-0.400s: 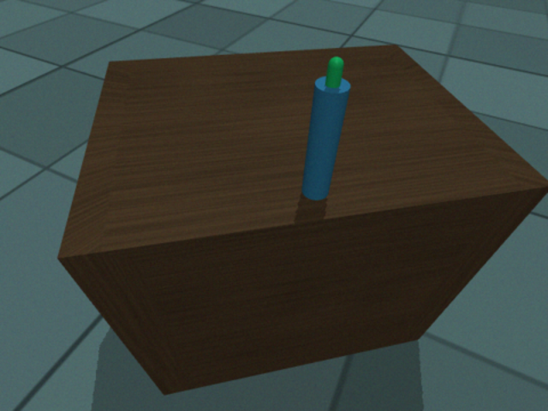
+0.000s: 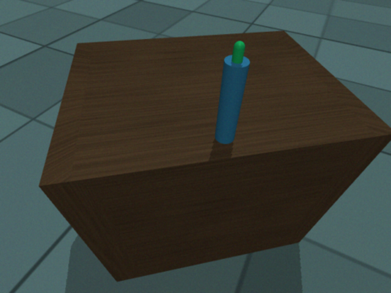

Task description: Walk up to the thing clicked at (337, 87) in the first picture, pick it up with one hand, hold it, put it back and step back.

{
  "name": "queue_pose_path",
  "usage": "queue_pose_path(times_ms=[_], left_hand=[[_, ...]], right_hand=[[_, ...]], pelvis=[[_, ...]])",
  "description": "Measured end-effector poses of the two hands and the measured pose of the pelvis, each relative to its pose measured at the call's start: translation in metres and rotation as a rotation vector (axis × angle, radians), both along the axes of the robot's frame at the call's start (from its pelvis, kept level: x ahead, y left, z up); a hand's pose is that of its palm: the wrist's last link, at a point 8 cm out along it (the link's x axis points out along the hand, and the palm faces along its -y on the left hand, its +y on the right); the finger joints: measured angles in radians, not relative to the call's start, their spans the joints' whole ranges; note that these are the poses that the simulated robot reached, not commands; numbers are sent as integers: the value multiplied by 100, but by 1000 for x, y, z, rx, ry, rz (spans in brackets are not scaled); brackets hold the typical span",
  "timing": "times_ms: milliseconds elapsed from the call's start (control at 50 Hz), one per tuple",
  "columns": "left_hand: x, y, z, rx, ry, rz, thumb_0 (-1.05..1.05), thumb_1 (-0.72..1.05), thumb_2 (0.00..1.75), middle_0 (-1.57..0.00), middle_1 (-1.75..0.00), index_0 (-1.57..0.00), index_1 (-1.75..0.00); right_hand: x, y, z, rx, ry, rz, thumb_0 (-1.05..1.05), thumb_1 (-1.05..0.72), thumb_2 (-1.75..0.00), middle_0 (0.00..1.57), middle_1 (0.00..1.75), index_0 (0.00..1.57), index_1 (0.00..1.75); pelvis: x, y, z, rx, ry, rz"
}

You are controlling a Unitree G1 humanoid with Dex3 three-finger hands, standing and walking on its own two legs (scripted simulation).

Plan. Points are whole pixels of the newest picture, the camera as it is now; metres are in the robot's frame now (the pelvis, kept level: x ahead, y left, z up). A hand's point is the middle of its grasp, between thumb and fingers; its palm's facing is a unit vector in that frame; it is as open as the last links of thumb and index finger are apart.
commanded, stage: stand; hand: right
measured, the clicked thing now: (231, 97) +0.52 -0.07 +0.15
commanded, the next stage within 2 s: walk up in 0.72 s
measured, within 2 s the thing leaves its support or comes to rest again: neither
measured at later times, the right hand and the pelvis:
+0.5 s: hand out of the picture +0.08 -0.25 -0.16, palm faces -0.03 +0.94 -0.33, open 7.4 cm; pelvis +0.00 +0.00 +0.00, yaw +0 degrees
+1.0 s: hand out of the picture +0.11 -0.23 -0.16, palm faces -0.15 +0.91 -0.37, open 7.4 cm; pelvis +0.03 +0.05 -0.01, yaw +6 degrees
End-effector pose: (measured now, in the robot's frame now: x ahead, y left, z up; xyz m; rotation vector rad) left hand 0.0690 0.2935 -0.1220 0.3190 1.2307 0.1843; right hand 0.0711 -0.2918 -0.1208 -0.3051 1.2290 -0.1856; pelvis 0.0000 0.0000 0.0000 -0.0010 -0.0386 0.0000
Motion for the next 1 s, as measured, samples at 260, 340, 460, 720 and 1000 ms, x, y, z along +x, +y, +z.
queue_pose_path(times_ms=[260,340,460,720,1000], left_hand=[[4,0,2,2,-10,4,1,91,90,-20,-30,-20,-30],[4,0,2,3,-5,4,1,91,90,-20,-30,-20,-30],[2,-1,2,4,3,7,1,91,90,-20,-30,-20,-30],[4,-2,2,5,6,8,1,91,90,-20,-30,-20,-30],[-28,91,7,119,-16,123,1,90,90,-21,-30,-20,-30]], right_hand=[[2,-2,0,-4,-4,4,1,-90,-90,20,30,20,30],[2,-2,0,-3,0,4,1,-90,-90,20,30,20,30],[1,-3,0,-3,5,5,1,-90,-90,20,30,20,30],[3,-5,-1,-4,11,7,1,-90,-90,20,30,20,30],[42,19,1,-56,60,113,1,-91,-90,20,30,20,30]], pelvis=[[2,-1,0,2,-1,1],[2,-2,0,2,0,0],[3,-2,1,2,1,1],[6,-4,1,3,5,2],[26,49,-15,-28,-2,109]])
